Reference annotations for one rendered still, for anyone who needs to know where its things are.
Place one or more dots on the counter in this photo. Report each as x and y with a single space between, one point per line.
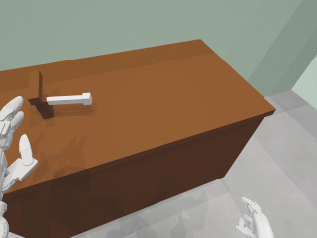
163 120

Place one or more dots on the left robot hand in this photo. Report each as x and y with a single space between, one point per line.
10 119

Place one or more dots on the right robot hand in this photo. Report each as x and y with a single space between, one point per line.
257 227

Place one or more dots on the tap lever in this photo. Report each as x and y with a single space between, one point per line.
85 98

